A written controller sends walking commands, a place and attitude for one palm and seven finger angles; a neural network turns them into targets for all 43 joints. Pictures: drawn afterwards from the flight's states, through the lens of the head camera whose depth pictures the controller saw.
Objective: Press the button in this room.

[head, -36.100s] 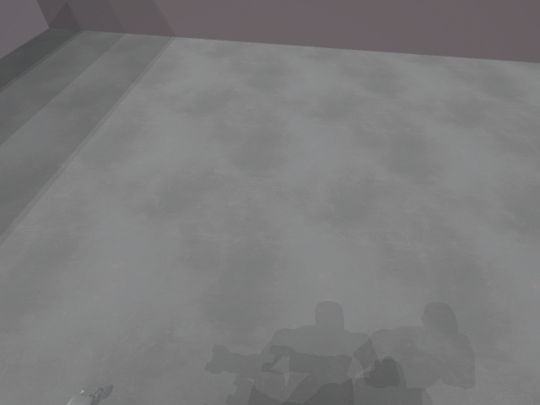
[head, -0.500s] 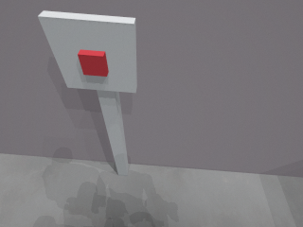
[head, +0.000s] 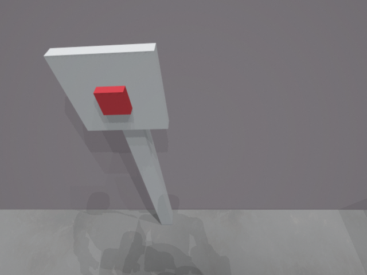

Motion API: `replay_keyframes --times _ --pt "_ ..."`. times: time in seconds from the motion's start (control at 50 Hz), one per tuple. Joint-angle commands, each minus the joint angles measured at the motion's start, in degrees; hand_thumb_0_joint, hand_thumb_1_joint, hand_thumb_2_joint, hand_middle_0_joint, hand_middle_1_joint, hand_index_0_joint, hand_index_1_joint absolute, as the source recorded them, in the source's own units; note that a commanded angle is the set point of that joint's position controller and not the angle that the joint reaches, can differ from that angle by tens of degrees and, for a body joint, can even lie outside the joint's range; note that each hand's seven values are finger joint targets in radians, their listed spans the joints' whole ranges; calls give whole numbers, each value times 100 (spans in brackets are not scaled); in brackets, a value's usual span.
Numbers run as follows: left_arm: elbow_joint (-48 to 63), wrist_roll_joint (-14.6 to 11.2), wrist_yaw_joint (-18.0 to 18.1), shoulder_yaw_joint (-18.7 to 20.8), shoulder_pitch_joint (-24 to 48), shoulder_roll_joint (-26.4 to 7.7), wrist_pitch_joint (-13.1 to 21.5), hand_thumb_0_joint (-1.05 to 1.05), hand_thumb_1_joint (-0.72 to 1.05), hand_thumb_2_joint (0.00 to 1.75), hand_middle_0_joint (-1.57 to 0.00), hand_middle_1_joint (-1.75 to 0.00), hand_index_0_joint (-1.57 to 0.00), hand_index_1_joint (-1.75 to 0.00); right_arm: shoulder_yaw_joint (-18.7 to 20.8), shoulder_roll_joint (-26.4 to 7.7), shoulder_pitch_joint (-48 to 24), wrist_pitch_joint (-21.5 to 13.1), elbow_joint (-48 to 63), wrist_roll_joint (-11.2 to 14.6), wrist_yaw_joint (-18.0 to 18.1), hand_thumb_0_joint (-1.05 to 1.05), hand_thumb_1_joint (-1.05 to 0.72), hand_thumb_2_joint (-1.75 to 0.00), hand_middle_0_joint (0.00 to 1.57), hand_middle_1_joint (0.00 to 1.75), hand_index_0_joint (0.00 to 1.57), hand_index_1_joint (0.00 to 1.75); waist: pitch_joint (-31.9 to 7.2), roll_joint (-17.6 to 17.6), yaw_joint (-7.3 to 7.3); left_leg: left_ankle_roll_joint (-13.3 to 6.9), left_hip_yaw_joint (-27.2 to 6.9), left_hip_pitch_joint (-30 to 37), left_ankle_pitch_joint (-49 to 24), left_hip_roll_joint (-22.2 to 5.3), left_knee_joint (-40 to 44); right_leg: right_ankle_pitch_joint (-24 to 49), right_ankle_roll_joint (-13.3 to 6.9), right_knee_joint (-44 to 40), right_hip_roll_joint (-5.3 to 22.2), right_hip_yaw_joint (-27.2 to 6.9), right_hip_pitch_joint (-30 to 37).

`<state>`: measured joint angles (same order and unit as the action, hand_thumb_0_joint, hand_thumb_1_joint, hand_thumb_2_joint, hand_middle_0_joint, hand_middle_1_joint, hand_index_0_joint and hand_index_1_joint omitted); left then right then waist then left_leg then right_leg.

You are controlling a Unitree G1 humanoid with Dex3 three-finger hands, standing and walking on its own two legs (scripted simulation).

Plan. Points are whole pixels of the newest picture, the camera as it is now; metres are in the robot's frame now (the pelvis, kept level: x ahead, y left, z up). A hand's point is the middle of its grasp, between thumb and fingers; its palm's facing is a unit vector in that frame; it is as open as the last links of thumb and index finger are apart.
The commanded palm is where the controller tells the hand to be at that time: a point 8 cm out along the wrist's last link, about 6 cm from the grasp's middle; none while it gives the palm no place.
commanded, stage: come to a stop and stand still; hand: left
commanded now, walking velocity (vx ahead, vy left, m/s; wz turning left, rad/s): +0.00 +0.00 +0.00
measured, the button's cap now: (114, 99) +0.44 +0.18 +0.16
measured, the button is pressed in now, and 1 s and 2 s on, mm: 0 0 0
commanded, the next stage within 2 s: look again from close up in 1.00 s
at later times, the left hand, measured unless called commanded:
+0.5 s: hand out of the picture +0.06 +0.14 -0.17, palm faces +0.00 -0.97 -0.25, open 7.3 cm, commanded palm none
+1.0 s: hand out of the picture +0.03 +0.10 -0.17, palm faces +0.04 -0.98 -0.21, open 7.3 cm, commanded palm none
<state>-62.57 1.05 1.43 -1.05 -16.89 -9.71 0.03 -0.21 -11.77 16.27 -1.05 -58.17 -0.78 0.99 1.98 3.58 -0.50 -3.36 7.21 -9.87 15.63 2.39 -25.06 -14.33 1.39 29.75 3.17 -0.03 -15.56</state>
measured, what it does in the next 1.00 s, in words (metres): shifts its weight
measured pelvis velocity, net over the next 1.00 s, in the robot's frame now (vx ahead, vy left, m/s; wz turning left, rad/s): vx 0.04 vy -0.07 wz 0.02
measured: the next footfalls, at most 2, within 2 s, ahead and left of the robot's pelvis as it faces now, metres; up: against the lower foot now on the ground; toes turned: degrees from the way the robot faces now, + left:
none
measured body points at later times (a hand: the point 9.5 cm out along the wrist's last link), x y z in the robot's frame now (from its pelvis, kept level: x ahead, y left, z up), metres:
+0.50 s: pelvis +0.03 -0.05 +0.00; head +0.06 -0.07 +0.45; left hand +0.06 +0.19 -0.15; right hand +0.03 -0.26 -0.17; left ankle -0.02 +0.08 -0.74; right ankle +0.01 -0.13 -0.74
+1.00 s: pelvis +0.04 -0.07 +0.00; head +0.06 -0.08 +0.45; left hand +0.03 +0.15 -0.15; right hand +0.03 -0.29 -0.17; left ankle -0.02 +0.08 -0.74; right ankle +0.01 -0.13 -0.74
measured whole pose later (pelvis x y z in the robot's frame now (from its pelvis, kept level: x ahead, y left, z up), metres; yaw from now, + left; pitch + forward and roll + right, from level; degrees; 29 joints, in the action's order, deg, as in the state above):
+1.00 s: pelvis +0.04 -0.07 +0.00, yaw +1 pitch +0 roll +1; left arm -65.3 0.8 2.0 -0.2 -15.2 -8.3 1.3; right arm -0.3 -8.3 15.7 -0.8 -65.4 -0.6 2.3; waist 2.4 1.2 -0.1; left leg 3.2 4.0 -5.7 17.2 -4.2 -23.4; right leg -15.9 -4.6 25.6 -3.3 3.7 -9.7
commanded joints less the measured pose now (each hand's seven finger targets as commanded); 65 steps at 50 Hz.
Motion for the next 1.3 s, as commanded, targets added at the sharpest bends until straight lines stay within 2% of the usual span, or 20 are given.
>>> replay_keyframes --times 0.0,0.1,0.14,0.16,0.2,0.32,0.46,0.5,0.6,0.68,0.7,0.78,0.9,0.94,1.04,1.1,1.16,1.2,1.28 --pt "170 -34 48 100 -65 -608 128 0 90 90 -20 -30 -20 -30 68 -481 261 -141 96 -15 56 0 -90 -90 20 30 20 30 -151 -392 65 34 -825 156 -1423 -922 574 982 -315 -293 251 -335 200" --pt "65 -33 61 104 -23 -598 125 0 90 90 -20 -30 -20 -30 29 -384 297 -121 -145 -12 70 0 -90 -90 20 30 20 30 51 -352 44 76 -766 83 -1245 -905 574 1032 -350 -369 272 -364 246" --pt "43 -35 62 111 -25 -576 140 0 90 90 -20 -30 -20 -30 28 -334 319 -123 -210 -14 74 0 -90 -90 20 30 20 30 35 -482 38 90 -745 95 -1144 -883 549 1135 -374 -400 292 -389 296" --pt "-1 -40 63 108 -21 -569 142 0 90 90 -20 -30 -20 -30 24 -328 332 -123 -258 -19 77 0 -90 -90 20 30 20 30 -4 -387 41 102 -720 119 -1131 -877 544 1202 -388 -403 300 -416 324" --pt "3 -35 67 116 -4 -566 153 0 90 90 -20 -30 -20 -30 30 -286 341 -107 -300 -18 78 0 -90 -90 20 30 20 30 57 -430 49 119 -706 77 -1065 -867 504 1287 -421 -451 298 -451 334" --pt "-32 -44 77 140 36 -589 190 0 90 90 -20 -30 -20 -30 38 -243 414 -106 -451 -19 103 0 -90 -90 20 30 20 30 -91 -452 61 188 -628 216 -1358 -880 391 1939 -465 -419 322 -451 539" --pt "-47 -46 76 160 55 -581 193 0 90 90 -20 -30 -20 -30 40 -190 398 -66 -530 -20 117 0 -90 -90 20 30 20 30 -38 -445 67 245 -571 220 -1114 -878 392 1983 -507 -560 330 -495 585" --pt "-41 -40 82 167 33 -578 203 0 90 90 -20 -30 -20 -30 45 -194 399 -61 -544 -15 120 0 -90 -90 20 30 20 30 -27 -550 64 258 -551 223 -1161 -877 345 2159 -491 -583 330 -496 632" --pt "-52 -48 82 175 9 -581 202 0 90 90 -20 -30 -20 -30 54 -180 386 -37 -572 -14 128 0 -90 -90 20 30 20 30 -34 -404 75 292 -504 285 -1061 -884 329 2134 -496 -683 324 -522 631" --pt "-60 -42 84 185 -48 -583 208 0 90 90 -20 -30 -20 -30 58 -147 369 -32 -581 -3 135 0 -90 -90 20 30 20 30 -66 -500 72 304 -483 312 -1052 -889 319 2235 -475 -741 302 -548 699" --pt "-70 -48 87 184 -55 -575 210 0 90 90 -20 -30 -20 -30 56 -164 380 -31 -584 -4 142 0 -90 -90 20 30 20 30 -44 -416 77 314 -489 301 -1051 -886 309 2288 -474 -745 319 -557 689" --pt "-84 -43 89 195 -99 -571 207 0 90 90 -20 -30 -20 -30 58 -113 394 -17 -600 2 145 0 -90 -90 20 30 20 30 3 -540 68 329 -450 247 -874 -874 326 2202 -428 -848 307 -580 721" --pt "-97 -49 94 200 -146 -556 206 0 90 90 -20 -30 -20 -30 55 -89 458 -5 -630 4 150 0 -90 -90 20 30 20 30 53 -545 82 347 -446 220 -755 -875 339 1970 -398 -954 299 -580 698" --pt "-97 -51 88 198 -158 -524 198 0 90 90 -20 -30 -20 -30 50 -64 437 -7 -641 -4 151 0 -90 -90 20 30 20 30 171 -401 62 341 -458 197 -704 -876 391 1738 -429 -995 292 -603 601" --pt "-103 -51 79 198 -190 -498 196 0 90 90 -20 -30 -20 -30 48 -22 499 -9 -656 -12 149 0 -90 -90 20 30 20 30 216 -401 62 332 -477 150 -616 -870 413 1385 -435 -1068 266 -615 544" --pt "-88 -52 81 200 -224 -473 204 0 90 90 -20 -30 -20 -30 52 -35 537 -29 -667 -8 152 0 -90 -90 20 30 20 30 91 -380 54 324 -487 189 -743 -884 393 1542 -420 -1015 253 -579 637" --pt "-100 -54 79 200 -244 -461 211 0 90 90 -20 -30 -20 -30 49 -12 578 -35 -680 -8 155 0 -90 -90 20 30 20 30 99 -453 57 325 -487 145 -707 -899 423 1548 -449 -989 260 -570 647" --pt "-87 -52 82 193 -227 -442 204 0 90 90 -20 -30 -20 -30 43 -20 600 -50 -701 -5 156 0 -90 -90 20 30 20 30 101 -315 53 310 -527 176 -883 -925 446 1623 -466 -906 231 -515 657" --pt "-107 -45 78 188 -263 -401 197 0 90 90 -20 -30 -20 -30 44 23 602 -52 -724 -6 161 0 -90 -90 20 30 20 30 199 -345 41 300 -535 129 -833 -934 472 1470 -484 -899 203 -506 593"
